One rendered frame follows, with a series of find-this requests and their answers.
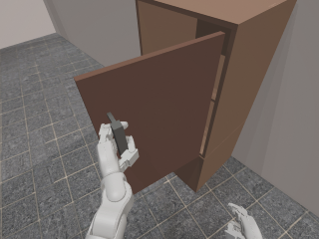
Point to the robot left hand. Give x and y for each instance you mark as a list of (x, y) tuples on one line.
[(106, 151)]

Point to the robot left forearm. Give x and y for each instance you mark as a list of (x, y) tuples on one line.
[(110, 221)]

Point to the cupboard door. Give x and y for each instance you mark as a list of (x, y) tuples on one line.
[(164, 96)]

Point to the robot right hand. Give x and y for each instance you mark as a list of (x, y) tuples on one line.
[(247, 229)]

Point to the handle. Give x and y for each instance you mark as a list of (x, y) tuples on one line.
[(118, 133)]

